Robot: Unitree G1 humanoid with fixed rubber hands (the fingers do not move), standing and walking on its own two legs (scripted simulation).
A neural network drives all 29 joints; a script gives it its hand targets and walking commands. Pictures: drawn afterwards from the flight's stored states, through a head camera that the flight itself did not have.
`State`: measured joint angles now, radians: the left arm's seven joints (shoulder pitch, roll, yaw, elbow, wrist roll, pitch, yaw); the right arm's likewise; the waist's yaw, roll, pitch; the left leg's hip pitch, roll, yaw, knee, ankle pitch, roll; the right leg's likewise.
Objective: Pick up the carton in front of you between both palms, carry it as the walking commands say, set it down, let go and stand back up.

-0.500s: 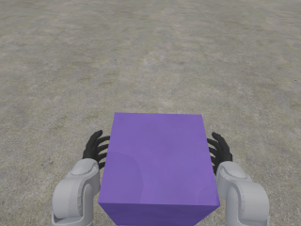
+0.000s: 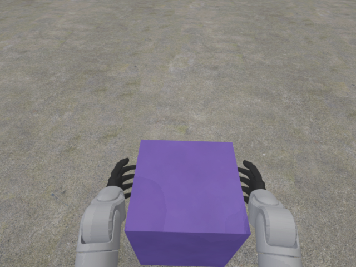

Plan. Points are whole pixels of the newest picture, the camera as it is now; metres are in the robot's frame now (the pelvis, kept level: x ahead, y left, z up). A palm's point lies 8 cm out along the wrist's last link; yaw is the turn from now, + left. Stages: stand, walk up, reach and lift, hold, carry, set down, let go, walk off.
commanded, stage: carry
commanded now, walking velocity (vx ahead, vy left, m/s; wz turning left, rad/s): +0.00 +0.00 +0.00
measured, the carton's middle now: (184, 206) +0.26 +0.00 -0.01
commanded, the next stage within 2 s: hold in 0.98 s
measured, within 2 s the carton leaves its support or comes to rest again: neither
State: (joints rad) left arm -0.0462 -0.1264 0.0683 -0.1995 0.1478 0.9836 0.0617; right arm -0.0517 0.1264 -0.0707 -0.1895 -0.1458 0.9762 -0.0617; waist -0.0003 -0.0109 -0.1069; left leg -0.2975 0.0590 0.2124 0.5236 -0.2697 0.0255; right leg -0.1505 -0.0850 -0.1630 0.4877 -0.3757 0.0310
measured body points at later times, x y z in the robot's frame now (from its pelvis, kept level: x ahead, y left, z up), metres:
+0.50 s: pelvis -0.03 +0.00 +0.00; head -0.04 +0.00 +0.45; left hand +0.27 +0.15 +0.03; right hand +0.27 -0.15 +0.03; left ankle +0.00 +0.10 -0.73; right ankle -0.08 -0.12 -0.73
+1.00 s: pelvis -0.04 -0.01 +0.00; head -0.05 -0.01 +0.45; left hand +0.26 +0.14 +0.03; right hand +0.26 -0.16 +0.03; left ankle +0.00 +0.10 -0.73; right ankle -0.08 -0.12 -0.73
